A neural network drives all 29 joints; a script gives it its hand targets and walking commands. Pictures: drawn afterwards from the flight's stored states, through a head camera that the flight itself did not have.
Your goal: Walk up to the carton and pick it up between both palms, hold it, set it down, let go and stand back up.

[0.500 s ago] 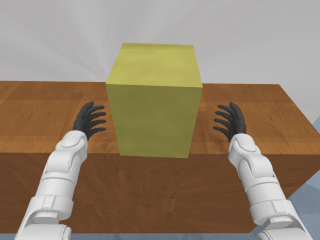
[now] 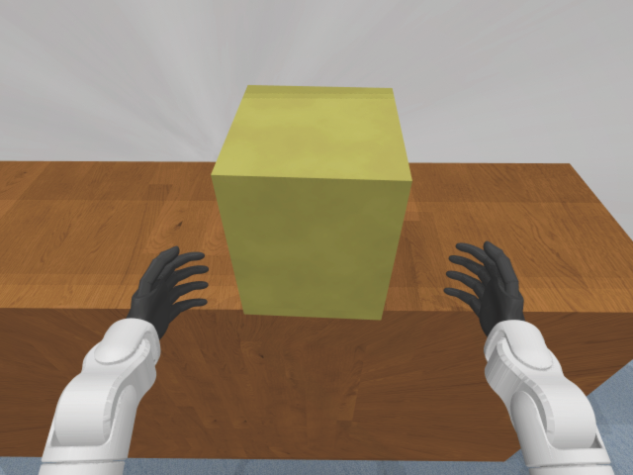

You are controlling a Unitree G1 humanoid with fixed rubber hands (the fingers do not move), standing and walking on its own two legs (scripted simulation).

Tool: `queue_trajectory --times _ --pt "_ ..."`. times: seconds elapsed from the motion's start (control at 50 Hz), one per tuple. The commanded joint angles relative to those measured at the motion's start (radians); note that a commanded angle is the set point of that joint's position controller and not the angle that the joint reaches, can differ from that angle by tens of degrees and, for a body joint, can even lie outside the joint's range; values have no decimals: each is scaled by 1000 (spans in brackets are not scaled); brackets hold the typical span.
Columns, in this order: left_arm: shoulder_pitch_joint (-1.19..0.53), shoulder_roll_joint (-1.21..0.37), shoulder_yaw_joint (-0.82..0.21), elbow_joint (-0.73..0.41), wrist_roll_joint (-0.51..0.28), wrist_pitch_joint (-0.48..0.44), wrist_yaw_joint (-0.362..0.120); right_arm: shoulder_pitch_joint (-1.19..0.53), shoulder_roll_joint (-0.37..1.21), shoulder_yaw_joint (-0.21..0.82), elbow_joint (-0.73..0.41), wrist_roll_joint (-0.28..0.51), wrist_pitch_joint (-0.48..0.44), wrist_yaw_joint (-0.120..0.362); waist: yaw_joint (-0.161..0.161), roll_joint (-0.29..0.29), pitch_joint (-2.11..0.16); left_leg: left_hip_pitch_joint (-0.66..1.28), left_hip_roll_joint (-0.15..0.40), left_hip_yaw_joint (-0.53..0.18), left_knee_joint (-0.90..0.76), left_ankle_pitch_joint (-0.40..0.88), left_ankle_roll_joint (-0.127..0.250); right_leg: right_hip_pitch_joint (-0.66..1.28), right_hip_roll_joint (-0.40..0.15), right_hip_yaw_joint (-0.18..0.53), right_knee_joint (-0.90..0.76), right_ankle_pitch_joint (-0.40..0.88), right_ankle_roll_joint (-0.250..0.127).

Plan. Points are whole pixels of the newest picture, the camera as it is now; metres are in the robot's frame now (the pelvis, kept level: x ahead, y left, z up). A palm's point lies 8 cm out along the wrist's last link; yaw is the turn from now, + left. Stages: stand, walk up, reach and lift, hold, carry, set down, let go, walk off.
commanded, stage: set down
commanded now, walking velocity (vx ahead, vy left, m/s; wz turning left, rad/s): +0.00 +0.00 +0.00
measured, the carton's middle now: (315, 204) +0.44 +0.01 +0.12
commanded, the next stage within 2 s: none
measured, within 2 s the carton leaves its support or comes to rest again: neither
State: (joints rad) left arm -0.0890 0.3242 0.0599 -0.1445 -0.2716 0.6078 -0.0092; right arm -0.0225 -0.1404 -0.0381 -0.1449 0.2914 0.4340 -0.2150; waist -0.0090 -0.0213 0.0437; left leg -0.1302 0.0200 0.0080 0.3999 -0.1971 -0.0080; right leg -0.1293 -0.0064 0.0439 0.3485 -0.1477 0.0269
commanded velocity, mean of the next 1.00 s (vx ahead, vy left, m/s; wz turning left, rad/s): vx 0.00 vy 0.00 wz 0.00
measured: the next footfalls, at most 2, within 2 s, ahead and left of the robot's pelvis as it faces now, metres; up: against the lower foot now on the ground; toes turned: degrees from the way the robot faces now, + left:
none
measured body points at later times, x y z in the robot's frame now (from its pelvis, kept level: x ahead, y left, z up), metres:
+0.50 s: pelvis +0.01 -0.01 +0.00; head +0.00 +0.00 +0.45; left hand +0.22 +0.22 +0.09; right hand +0.23 -0.18 +0.08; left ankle +0.02 +0.12 -0.75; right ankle +0.03 -0.14 -0.75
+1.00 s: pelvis +0.01 -0.02 +0.00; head +0.01 -0.01 +0.45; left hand +0.20 +0.23 +0.03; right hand +0.21 -0.20 +0.03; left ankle +0.02 +0.12 -0.75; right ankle +0.03 -0.14 -0.75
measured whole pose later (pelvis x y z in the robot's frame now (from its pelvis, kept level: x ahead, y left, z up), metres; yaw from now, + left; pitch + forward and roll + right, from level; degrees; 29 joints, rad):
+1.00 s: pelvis +0.01 -0.02 +0.00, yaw +0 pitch -5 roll -1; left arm 0.33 0.38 0.04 -0.20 -0.24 0.44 -0.04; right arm 0.41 -0.11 0.01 -0.27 0.17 0.41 -0.15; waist 0.05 0.00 0.07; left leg -0.08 0.05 0.00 0.36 -0.20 -0.03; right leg -0.08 0.02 0.04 0.32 -0.15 0.01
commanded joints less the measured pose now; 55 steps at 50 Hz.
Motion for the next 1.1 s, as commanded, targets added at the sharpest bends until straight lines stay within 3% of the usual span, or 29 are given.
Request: queue_trajectory --times 0.0,0.04,0.06,0.08,0.1,0.2,0.24,0.28,0.34,0.5,0.56,0.58,0.6,0.66,0.68,0.7,0.74,0.76,0.78,0.8,0.84,0.86,0.88,0.9,0.92,0.98,1.0,1.02,1.08 --pt "-334 164 110 -249 -6 -47 -2 -302 -103 -48 -303 -6 -49 2 16 80 -267 -47 -28 52 -86 132 -35 175 33 -10 -22 75 -44" --pt "-161 152 103 -277 -9 -76 10 -133 -79 -48 -321 -22 -42 9 33 42 -226 -45 -8 35 -107 133 -27 168 40 -10 -28 89 -56" --pt "-242 167 102 -285 -29 -75 7 -227 -96 -33 -355 -8 -35 3 45 60 -232 -72 -16 49 -104 83 -22 157 33 -7 -28 50 -49" --pt "-55 119 65 -340 -10 -73 4 -9 -76 -24 -364 -8 -32 6 29 64 -216 -17 -3 33 -124 122 -25 203 30 -3 -43 101 -53" --pt "-169 154 107 -297 -11 -71 -4 -120 -64 -40 -378 -21 -29 -3 31 51 -214 -43 -13 40 -110 100 -26 169 27 9 -46 45 -52" --pt "96 137 68 -462 -29 -105 -11 137 -54 -4 -481 -7 -30 2 66 113 -174 22 -2 47 -104 206 -46 160 23 13 -70 131 -55" --pt "68 219 89 -534 -55 -112 -17 113 -32 8 -571 -27 -32 -15 55 68 -208 6 3 47 -99 171 -32 169 11 8 -72 113 -41" --pt "13 225 89 -519 -75 -120 -9 86 -39 -6 -570 -45 -31 -10 69 98 -186 -30 7 51 -114 96 -28 128 12 9 -70 54 -46" --pt "215 175 68 -538 -71 -122 9 255 -47 -5 -547 -30 -39 6 54 120 -136 9 33 27 -146 133 -35 180 22 0 -75 115 -54" --pt "305 182 88 -503 -42 -131 -30 358 -27 29 -570 -37 -34 10 62 51 -57 31 18 30 -148 100 -21 165 12 -1 -119 66 -39" --pt "278 184 113 -437 36 -120 -31 354 -51 20 -466 -69 -15 18 60 131 28 -96 36 24 -188 -41 -8 206 25 -9 -88 -12 -38" --pt "251 204 106 -618 -4 -170 -11 321 -73 14 -636 -29 -50 24 72 113 -102 -104 42 17 -174 -8 6 236 38 -13 -57 40 -34" --pt "321 157 98 -418 40 -146 -22 385 -63 6 -461 -65 -35 37 51 134 -15 -110 43 24 -186 -20 -4 234 39 -18 -63 23 -39" --pt "315 215 83 -468 -4 -182 -32 375 -32 27 -575 -92 -64 34 83 51 -48 -38 6 48 -136 59 -13 168 1 8 -106 15 -27" --pt "285 224 95 -375 15 -176 -38 377 -14 47 -458 -94 -50 31 66 87 -7 -34 -4 59 -134 35 -6 133 -15 19 -120 -30 -22" --pt "301 229 95 -500 -15 -201 -22 407 -9 42 -611 -88 -85 30 70 51 -83 2 -7 55 -120 109 -16 130 -14 15 -110 42 -17" --pt "330 202 94 -419 6 -201 -17 397 -38 10 -494 -102 -86 35 72 119 -39 22 -6 53 -121 109 -35 74 -7 1 -107 11 -32" --pt "343 234 94 -446 -30 -208 -29 425 -6 9 -545 -95 -90 31 61 35 -63 25 -9 53 -112 113 -20 109 -16 5 -121 36 -27" --pt "304 190 87 -305 21 -182 -38 391 -26 11 -369 -131 -55 46 71 91 25 1 0 57 -148 51 -32 74 -5 7 -129 -50 -34" --pt "331 229 105 -435 -20 -209 -36 409 -13 35 -556 -93 -76 34 60 28 -83 -1 -3 61 -115 60 -7 132 -12 5 -119 -5 -27" --pt "322 200 85 -259 26 -188 -49 384 -5 40 -370 -132 -59 45 55 70 17 -31 6 71 -143 15 -15 101 -4 -1 -129 -58 -24" --pt "300 193 83 -346 46 -204 -43 362 -51 19 -437 -109 -66 54 67 112 12 -87 25 50 -178 -33 -1 187 22 -14 -90 -28 -25" --pt "293 200 75 -288 45 -209 -39 358 -29 20 -396 -131 -65 54 41 60 3 -141 36 46 -178 -38 4 206 30 -17 -76 -20 -13" --pt "285 182 74 -249 67 -219 -44 344 -52 24 -336 -127 -58 60 45 131 35 -195 51 42 -210 -91 6 257 44 -26 -56 -26 -18" --pt "287 174 70 -192 72 -213 -51 335 -44 17 -307 -136 -58 61 58 101 32 -203 45 56 -204 -115 11 255 45 -20 -58 -61 -16" --pt "333 197 39 -342 3 -266 -16 362 -55 2 -408 -121 -133 82 71 64 -115 -119 17 63 -148 82 -23 210 34 -25 -54 54 -27" --pt "329 166 33 -204 43 -240 -16 353 -53 -28 -240 -161 -131 85 33 108 -67 -46 13 61 -140 84 -39 148 27 -22 -80 18 -40" --pt "329 225 34 -316 14 -259 -23 375 -26 -6 -371 -144 -152 71 52 53 -96 -28 -17 75 -113 156 -38 161 6 -6 -88 88 -25" --pt "336 222 41 -352 18 -270 -7 383 -17 20 -356 -133 -168 77 62 95 -110 -14 -8 60 -114 163 -36 137 5 -9 -82 94 -27"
